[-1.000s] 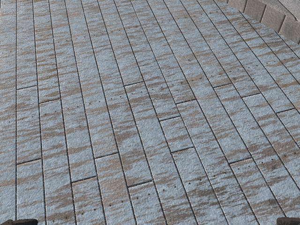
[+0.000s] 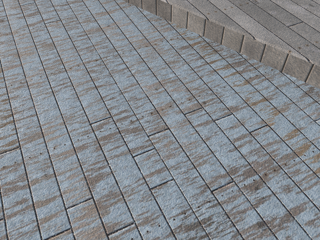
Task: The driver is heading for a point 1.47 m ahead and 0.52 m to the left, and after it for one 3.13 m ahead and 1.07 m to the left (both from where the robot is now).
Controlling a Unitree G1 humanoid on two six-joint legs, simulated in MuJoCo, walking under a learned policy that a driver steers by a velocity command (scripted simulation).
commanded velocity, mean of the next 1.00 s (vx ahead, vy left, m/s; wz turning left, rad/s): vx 0.76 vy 0.00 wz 0.14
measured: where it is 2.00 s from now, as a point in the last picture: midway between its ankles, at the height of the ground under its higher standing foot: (89, 90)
